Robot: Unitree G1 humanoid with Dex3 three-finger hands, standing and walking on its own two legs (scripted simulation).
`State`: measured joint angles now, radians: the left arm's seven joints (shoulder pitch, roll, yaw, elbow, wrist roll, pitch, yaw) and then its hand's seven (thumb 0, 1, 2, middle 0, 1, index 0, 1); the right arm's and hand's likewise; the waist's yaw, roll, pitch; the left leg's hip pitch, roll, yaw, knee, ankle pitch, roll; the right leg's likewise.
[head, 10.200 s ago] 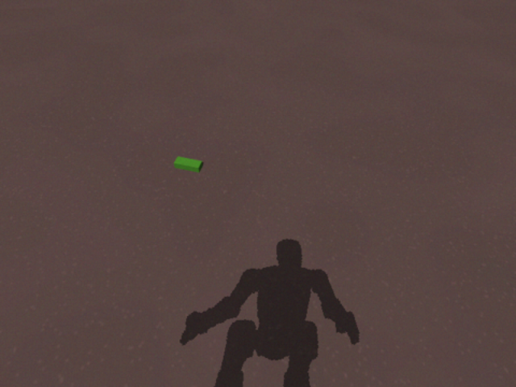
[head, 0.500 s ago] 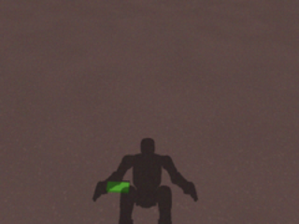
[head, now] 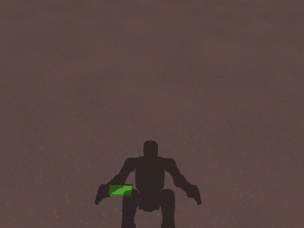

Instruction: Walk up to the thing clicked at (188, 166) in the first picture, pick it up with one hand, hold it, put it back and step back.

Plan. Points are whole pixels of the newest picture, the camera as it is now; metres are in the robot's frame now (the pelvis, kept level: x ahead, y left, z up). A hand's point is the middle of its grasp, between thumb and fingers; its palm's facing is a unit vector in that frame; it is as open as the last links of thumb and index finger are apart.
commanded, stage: stand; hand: left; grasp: from above
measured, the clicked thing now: (120, 190) +0.48 +0.17 -0.77
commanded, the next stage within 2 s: rise first in 1.56 s
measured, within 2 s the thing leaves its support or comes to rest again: neither
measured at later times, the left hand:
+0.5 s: hand out of the picture +0.07 +0.25 -0.16, palm faces -0.03 -0.94 -0.35, open 7.3 cm
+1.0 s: hand out of the picture +0.07 +0.25 -0.16, palm faces -0.02 -0.94 -0.35, open 7.3 cm
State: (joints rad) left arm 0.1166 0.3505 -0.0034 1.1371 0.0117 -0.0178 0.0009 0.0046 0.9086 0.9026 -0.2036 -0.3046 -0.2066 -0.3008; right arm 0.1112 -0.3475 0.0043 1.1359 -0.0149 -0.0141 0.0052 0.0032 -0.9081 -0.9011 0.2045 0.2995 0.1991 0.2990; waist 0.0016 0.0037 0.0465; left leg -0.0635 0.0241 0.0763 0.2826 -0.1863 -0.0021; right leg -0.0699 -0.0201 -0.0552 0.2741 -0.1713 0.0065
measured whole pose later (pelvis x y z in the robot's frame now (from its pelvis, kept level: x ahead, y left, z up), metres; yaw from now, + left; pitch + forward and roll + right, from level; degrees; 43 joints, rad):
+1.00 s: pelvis +0.00 +0.00 +0.00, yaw +0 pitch -2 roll +0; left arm 0.12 0.35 -0.01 1.14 0.01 -0.02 0.00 0.00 0.91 0.90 -0.20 -0.30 -0.21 -0.30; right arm 0.12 -0.35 0.00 1.14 -0.01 -0.02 0.00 0.00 -0.91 -0.90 0.20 0.30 0.20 0.30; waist 0.00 0.00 0.04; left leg -0.06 0.02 0.07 0.28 -0.18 0.00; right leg -0.07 -0.02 -0.06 0.28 -0.17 0.01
